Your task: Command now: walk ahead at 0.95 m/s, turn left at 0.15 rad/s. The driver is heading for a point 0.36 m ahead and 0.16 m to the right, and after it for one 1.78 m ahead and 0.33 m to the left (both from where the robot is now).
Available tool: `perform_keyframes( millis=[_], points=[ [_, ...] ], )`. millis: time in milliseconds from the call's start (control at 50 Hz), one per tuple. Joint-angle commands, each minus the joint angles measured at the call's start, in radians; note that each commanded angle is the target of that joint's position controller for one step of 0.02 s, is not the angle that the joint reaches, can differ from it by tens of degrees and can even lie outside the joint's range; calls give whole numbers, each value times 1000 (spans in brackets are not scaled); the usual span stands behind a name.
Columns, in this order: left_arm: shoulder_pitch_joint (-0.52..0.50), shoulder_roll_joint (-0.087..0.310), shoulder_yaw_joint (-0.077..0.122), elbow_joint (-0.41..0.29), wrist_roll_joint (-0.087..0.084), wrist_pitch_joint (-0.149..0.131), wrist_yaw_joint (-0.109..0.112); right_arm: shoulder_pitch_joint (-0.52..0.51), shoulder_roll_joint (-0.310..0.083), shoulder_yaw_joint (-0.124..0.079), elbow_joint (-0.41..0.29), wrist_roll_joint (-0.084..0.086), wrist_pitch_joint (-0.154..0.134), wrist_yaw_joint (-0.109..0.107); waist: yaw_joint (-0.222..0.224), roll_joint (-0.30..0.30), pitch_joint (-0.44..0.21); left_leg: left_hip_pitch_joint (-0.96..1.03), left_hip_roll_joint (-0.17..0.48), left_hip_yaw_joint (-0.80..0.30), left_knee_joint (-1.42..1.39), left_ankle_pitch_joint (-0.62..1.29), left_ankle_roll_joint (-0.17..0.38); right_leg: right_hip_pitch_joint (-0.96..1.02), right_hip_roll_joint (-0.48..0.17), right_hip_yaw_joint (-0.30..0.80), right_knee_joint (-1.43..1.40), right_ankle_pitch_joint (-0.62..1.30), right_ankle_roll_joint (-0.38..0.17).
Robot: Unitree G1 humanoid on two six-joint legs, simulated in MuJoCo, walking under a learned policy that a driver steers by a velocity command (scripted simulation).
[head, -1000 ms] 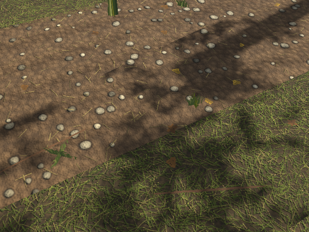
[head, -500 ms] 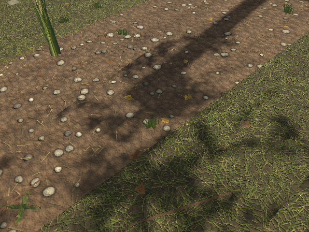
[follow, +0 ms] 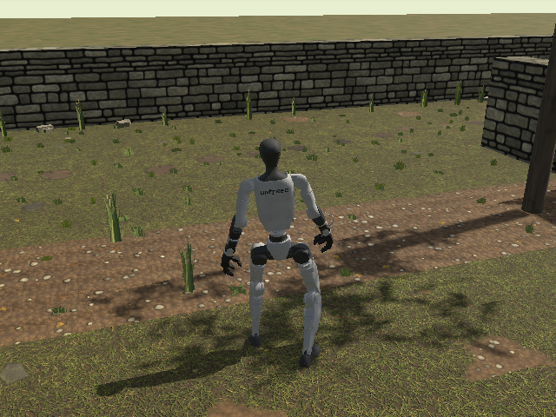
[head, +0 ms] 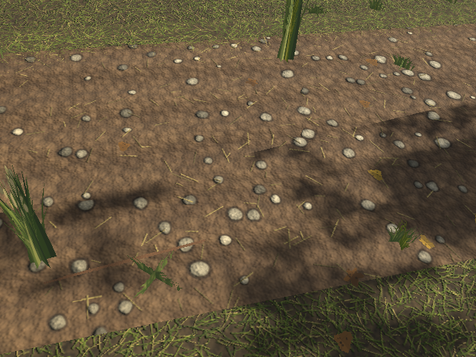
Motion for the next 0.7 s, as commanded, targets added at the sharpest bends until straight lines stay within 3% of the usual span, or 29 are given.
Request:
perform_keyframes(
  millis=[20, 40, 60, 80, 100, 120, 140, 160, 180, 200, 240, 260, 280, 300, 340, 360, 380, 400, 420, 440, 460, 480, 500, 520, 540, 560, 600, 640, 700],
  points=[
    [-51, 138, 27, -15, -33, 35, -7, 421, -149, -56, 169, -24, -45, -58, -262, 177, -49, 531, -167, 144, -105, -79, 18, -309, -2, 135, 537, 615, -214],
    [-59, -18, 0, -4, -53, 26, -6, 468, -187, -39, 200, -30, -65, -38, -257, 386, -75, 799, -74, 23, 171, 141, 20, -804, 169, 276, 1107, -123, -209],
    [-108, -56, -21, -82, -58, -2, 2, 524, -224, -18, 133, 9, -86, -28, -277, 381, -236, 853, 75, -131, 368, 569, -17, -996, 238, 544, 1319, -139, -236],
    [-221, 2, 0, -131, -55, -20, 18, 668, -301, -62, 164, 31, -77, -36, -369, 368, -373, 921, 235, -366, 57, 86, 29, -1133, 294, 559, 1261, 30, -213],
    [-318, 8, -14, -159, -37, -18, 23, 580, -273, -48, 180, 4, -72, -64, -299, 240, -216, 789, 323, -491, -166, -550, 42, -1287, 220, 484, 1135, 159, -207],
    [-327, -1, -18, -137, -30, -5, 15, 396, -170, -17, 136, -12, -84, -82, -231, 156, -75, 608, 342, -499, -206, -659, 25, -1275, 160, 464, 1072, 345, -225],
    [-236, 3, -18, -81, -16, 13, 2, 306, -106, 7, 117, -29, -106, -85, -162, 90, -32, 464, 334, -440, -153, -578, 21, -1172, 118, 473, 1003, 427, -231],
    [-225, -28, -23, -81, -14, 34, -16, 212, -38, 30, 110, -25, -129, -83, -92, 48, 27, 266, 323, -365, -195, -720, -12, -1072, 98, 501, 823, 576, -222],
    [-243, -59, -31, -93, -20, 54, -40, 88, -15, 43, 101, -18, -158, -83, -15, 55, 108, 50, 289, -280, -302, -765, -44, -941, 88, 500, 668, 681, -201],
    [-250, -64, -32, -112, -30, 73, -59, 32, -40, 37, 102, -9, -179, -78, 20, 102, 188, -77, 244, -168, -394, -757, -51, -846, 92, 466, 535, 722, -191],
    [-256, -39, -25, -124, -22, 84, -70, 23, -29, 32, 121, 5, -208, -79, 41, 137, 255, -72, 185, 8, -420, -514, -44, -794, 84, 443, 323, 809, -206],
    [-279, -24, -22, -129, -20, 82, -73, 69, -11, 34, 141, 5, -211, -83, 26, 96, 260, 21, 157, 91, -434, -356, -49, -798, 84, 396, 214, 812, -232],
    [-323, -21, -26, -145, -20, 78, -78, 96, -21, 28, 150, 5, -207, -88, 5, 74, 261, 116, 145, 157, -463, -233, -34, -779, 79, 354, 87, 767, -265],
    [-363, -25, -27, -153, -25, 70, -82, 136, -26, 25, 161, 13, -196, -96, -25, 32, 252, 215, 109, 215, -467, -94, -32, -748, 104, 285, -14, 754, -292],
    [-318, -70, -39, -138, -32, 40, -78, 213, -53, 27, 186, 12, -174, -112, -23, -8, 200, 351, 98, 241, -351, 532, 18, -569, 216, 227, -180, 740, -328],
    [-210, -59, -33, -103, -31, 29, -74, 225, -91, 19, 194, 1, -158, -120, 28, 2, 122, 447, 101, 235, -203, 738, 26, -474, 283, 216, -237, 702, -342],
    [-24, -29, -17, -34, -34, 20, -70, 219, -115, 9, 195, -7, -142, -123, 94, 15, 14, 485, 87, 217, 13, 757, 28, -302, 326, 239, -308, 705, -349],
    [163, 10, 1, 38, -31, 17, -62, 178, -123, 6, 185, 13, -131, -119, 183, -12, -93, 422, 29, 231, 299, 628, 18, -51, 329, 255, -447, 846, -355],
    [167, 104, 24, 49, -12, 20, -44, 227, -13, 22, 183, 33, -127, -99, 116, -164, -171, 175, -116, 178, 705, -334, 1, 188, 124, 460, -371, 952, -368],
    [52, 177, 35, -29, -58, 8, -40, 325, 70, 46, 168, 115, -151, -101, 26, -365, -377, -141, -286, -137, 1065, -755, -46, 467, -153, 1011, -429, 1192, -534],
    [29, 117, 25, -44, -50, 6, -44, 169, -37, 15, 143, 150, -173, -111, 105, -171, -398, -184, -270, -254, 1034, -713, -44, 401, -166, 930, -545, 1239, -519],
    [-44, 95, 22, -40, -50, -15, -44, 115, -31, 6, 112, 157, -171, -118, 45, -96, -239, -225, -210, -238, 916, -661, -49, 264, -145, 782, -550, 1239, -478],
    [-123, 68, 18, -30, -60, -31, -47, 78, -3, 7, 112, 127, -159, -130, -11, -1, -121, -207, -148, -188, 828, -608, -65, 99, -111, 666, -576, 1244, -425],
    [-186, 2, 3, -27, -54, -38, -40, 72, -11, -8, 129, 99, -141, -135, -45, -5, -70, -151, -116, -158, 794, -565, -69, -23, -83, 569, -612, 1253, -395],
    [-213, -30, -6, -28, -39, -40, -34, 113, 3, -14, 144, 94, -118, -128, -79, -38, -58, -71, -94, -151, 773, -517, -66, -111, -58, 489, -632, 1280, -351],
    [-235, -32, -8, -31, -34, -41, -25, 130, 25, -16, 141, 97, -101, -122, -100, -60, -54, -52, -86, -137, 736, -489, -69, -147, -39, 439, -653, 1288, -328],
    [-275, 14, 3, -38, -33, -36, -4, 104, 41, -18, 120, 92, -78, -117, -125, -56, -21, -76, -72, -99, 637, -435, -76, -207, -17, 336, -696, 1293, -311],
    [-315, 50, 14, -51, -38, -20, 22, 36, 46, -12, 80, 77, -73, -111, -128, -60, 1, -113, -70, -50, 471, -331, -85, -209, 14, 247, -718, 1284, -305],
    [-344, 70, 19, -71, -51, 15, 52, -41, 39, -4, 41, 61, -75, -88, -103, -76, -28, -88, -91, 19, 234, -146, -87, -149, 35, 153, -691, 1253, -293]
  ],
)
Next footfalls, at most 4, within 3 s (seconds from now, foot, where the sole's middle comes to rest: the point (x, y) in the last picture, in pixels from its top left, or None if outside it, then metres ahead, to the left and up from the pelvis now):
0.02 left None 0.12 0.15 -0.82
0.42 right None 0.52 -0.07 -0.82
0.88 left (219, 295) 0.72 0.08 -0.82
1.40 right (271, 267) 0.85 -0.08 -0.82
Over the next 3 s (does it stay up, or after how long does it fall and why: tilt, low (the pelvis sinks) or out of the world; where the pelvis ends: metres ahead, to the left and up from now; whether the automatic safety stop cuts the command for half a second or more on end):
stays up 0.87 0.14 -0.04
